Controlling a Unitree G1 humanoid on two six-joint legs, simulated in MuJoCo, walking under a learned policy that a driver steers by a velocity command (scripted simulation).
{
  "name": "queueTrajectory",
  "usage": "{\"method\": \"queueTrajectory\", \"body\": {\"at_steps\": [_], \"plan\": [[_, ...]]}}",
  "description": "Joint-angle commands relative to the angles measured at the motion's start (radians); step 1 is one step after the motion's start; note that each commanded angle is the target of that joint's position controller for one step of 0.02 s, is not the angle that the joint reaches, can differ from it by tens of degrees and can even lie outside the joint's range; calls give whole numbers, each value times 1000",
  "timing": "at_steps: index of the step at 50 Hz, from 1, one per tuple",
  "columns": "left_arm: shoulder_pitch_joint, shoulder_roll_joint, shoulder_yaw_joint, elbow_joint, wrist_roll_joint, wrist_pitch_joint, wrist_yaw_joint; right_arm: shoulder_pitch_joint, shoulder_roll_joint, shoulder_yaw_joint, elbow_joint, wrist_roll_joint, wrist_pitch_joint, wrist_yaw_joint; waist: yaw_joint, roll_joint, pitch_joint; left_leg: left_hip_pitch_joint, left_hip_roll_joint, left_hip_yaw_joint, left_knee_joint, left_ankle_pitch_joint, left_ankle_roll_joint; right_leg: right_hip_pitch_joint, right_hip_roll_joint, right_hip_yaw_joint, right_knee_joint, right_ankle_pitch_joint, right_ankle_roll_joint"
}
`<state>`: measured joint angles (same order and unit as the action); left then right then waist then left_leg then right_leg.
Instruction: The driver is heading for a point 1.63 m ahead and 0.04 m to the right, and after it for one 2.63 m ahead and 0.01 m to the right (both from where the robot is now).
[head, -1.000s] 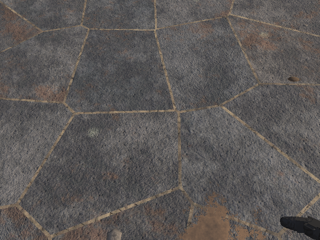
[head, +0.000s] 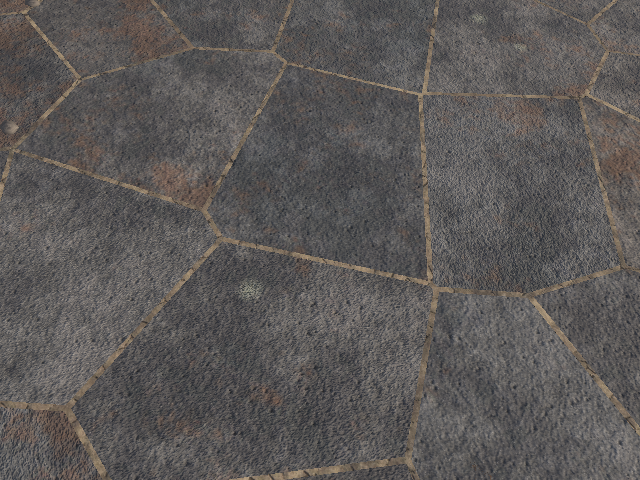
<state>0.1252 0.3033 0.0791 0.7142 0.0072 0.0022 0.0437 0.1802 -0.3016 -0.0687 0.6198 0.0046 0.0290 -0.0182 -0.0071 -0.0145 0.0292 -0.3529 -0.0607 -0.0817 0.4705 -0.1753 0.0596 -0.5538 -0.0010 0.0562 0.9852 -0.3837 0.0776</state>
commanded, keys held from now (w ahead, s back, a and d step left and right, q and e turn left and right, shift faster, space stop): q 0.12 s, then no key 0.88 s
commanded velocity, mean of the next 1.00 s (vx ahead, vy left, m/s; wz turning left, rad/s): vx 0.00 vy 0.00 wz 0.20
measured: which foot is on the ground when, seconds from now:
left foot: down 0.00-0.20, up 0.22-0.50, down 0.52-1.00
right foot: up 0.00-0.18, down 0.20-1.00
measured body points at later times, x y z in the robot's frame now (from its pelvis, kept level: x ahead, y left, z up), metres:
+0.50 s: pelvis +0.00 -0.02 +0.00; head +0.03 -0.03 +0.44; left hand +0.10 +0.26 -0.10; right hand +0.20 -0.26 -0.11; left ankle -0.04 +0.11 -0.73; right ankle +0.04 -0.15 -0.74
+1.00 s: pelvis +0.00 +0.01 -0.01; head +0.01 +0.01 +0.44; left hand +0.04 +0.29 -0.13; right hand +0.17 -0.21 -0.12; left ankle -0.04 +0.11 -0.74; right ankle +0.04 -0.15 -0.74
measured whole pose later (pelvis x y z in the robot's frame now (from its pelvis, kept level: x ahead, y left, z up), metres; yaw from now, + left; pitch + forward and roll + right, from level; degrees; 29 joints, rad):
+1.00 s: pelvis +0.00 +0.01 -0.01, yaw +11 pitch -1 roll +0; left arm 0.21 0.25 0.05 0.87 0.01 -0.01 0.03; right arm 0.23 -0.21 -0.03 0.74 -0.01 0.00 -0.01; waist 0.02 0.00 0.03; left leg -0.18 -0.03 -0.04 0.53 -0.32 0.02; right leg -0.23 -0.05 0.04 0.51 -0.26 0.06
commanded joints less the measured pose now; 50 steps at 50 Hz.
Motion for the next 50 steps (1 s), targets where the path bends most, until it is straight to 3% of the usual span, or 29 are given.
{"method": "queueTrajectory", "body": {"at_steps": [1, 6, 9, 10, 11, 12, 13, 14, 16, 20, 22, 24, 25, 26, 27, 28, 29, 30, 33, 42, 50], "plan": [[0, 60, 11, -59, -2, -13, -4, -30, -176, -55, -78, 4, -4, -15, 4, 145, -154, 145, 227, -271, -113, 192, 176, 31, 11, 25, -131, 43, 7], [-8, 80, 19, -72, -13, -30, -24, -38, -177, -58, -88, 6, 8, -4, -9, 178, -134, 128, 216, -387, -96, 126, 165, 124, 40, 33, -302, 25, -13], [61, 76, 23, -52, -9, -44, -38, -60, -148, -45, -91, 17, 17, -8, 31, 169, -149, 109, 173, -370, -19, 146, 107, 293, 24, 3, -567, 203, -53], [73, 116, 32, -57, 7, -45, -37, -23, -114, -34, -86, 10, 15, -10, 19, 106, -161, 40, 127, -327, 48, 18, 53, 393, -83, 85, -612, 278, -92], [30, 198, 45, -74, 26, -37, -31, 28, -70, -21, -93, -2, 8, -6, -49, -139, -137, -102, -17, -156, 212, -244, -13, 444, -267, 293, -646, 443, -201], [41, 168, 40, -73, 48, -36, -32, -15, -128, -38, -106, -6, -5, -7, -8, -261, -113, -177, -53, -71, 417, -462, -64, 380, -389, 454, -689, 505, -354], [25, 139, 31, -86, 36, -40, -30, -8, -186, -59, -90, -4, -9, -8, 1, -182, -101, -196, -27, -97, 587, -449, -91, 372, -382, 432, -683, 487, -382], [-3, 119, 25, -87, 20, -39, -26, 7, -184, -65, -65, 2, -4, -7, -13, -129, -90, -207, -23, -100, 659, -397, -107, 371, -325, 347, -663, 468, -343], [-30, 92, 13, -87, -4, -38, -24, 26, -130, -53, -38, 1, 12, -11, -17, -104, -75, -216, -16, -102, 692, -321, -137, 387, -258, 246, -636, 491, -294], [-23, 74, 4, -71, 2, -16, -23, -18, -27, -10, -46, 2, 12, 0, 6, -168, -106, -53, 38, 21, 373, -293, -159, 397, -175, 110, -611, 535, -269], [23, 103, 11, -57, -1, -6, -25, -41, -32, -9, -50, 9, 10, 5, 37, -199, -113, 16, 42, 59, 214, -282, -155, 414, -191, 135, -599, 526, -284], [22, 102, 6, -53, -15, -2, -27, 12, -41, -14, -18, 9, 7, 8, 7, -178, -106, 134, 31, 87, -42, -80, -127, 385, -185, 135, -571, 499, -264], [58, 87, 0, -40, -19, -8, -30, 22, -52, -14, -11, 0, 6, 8, 6, -153, -100, 209, 39, 64, -139, 22, -102, 350, -173, 133, -570, 459, -224], [85, 72, -8, -34, -6, -21, -35, 30, -94, -18, -22, -11, 6, 2, 19, -85, -121, 308, 115, -25, -122, 152, -68, 284, -152, 113, -546, 375, -160], [115, 42, -18, -40, 18, -39, -45, 15, -165, -31, -22, -22, 8, -5, 74, 98, -133, 305, 201, -108, -49, 253, -7, 242, -66, 16, -504, 243, -96], [75, 28, -25, -37, 26, -43, -43, -10, -91, -16, -15, -27, 3, 5, 56, 162, -131, 175, 204, -114, -64, 97, 38, 332, -48, -17, -524, 156, -50], [29, 52, -21, -35, 25, -42, -42, -30, -44, -3, -21, -31, -5, 13, 35, 125, -90, 138, 171, -99, -78, -11, 25, 349, -42, -20, -517, 186, -31], [13, 58, -18, -29, 19, -39, -39, -19, -45, -2, -13, -34, -11, 13, 22, 104, -70, 120, 149, -82, -84, -49, 3, 349, -38, -26, -505, 202, -33], [32, 53, -16, -17, 10, -27, -29, 6, -51, 2, 3, -25, -30, 9, 25, 111, -20, 87, 137, -74, -81, -26, -18, 343, -45, -16, -508, 237, -42], [67, 47, -13, 56, 4, -23, -17, 26, -27, 12, 25, -20, -39, 5, 22, 44, -19, 99, 119, -63, -72, 5, -13, 364, -50, -15, -516, 267, -24], [86, 55, -10, 122, -1, -19, -6, 48, -16, 13, 70, -16, -42, 4, 22, 28, -29, 116, 101, -37, -60, 62, -16, 380, -54, -13, -514, 301, -22]]}}
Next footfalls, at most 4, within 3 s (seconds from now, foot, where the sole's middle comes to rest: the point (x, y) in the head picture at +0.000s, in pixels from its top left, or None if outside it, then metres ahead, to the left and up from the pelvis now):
0.20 right None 0.08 -0.14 -0.78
0.52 left None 0.00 0.12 -0.78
2.50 left None -0.14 0.03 -0.78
2.92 right None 0.25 -0.18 -0.78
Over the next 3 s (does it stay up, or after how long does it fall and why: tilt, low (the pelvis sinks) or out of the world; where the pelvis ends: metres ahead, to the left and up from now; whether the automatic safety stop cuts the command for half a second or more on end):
stays up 0.11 -0.10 -0.02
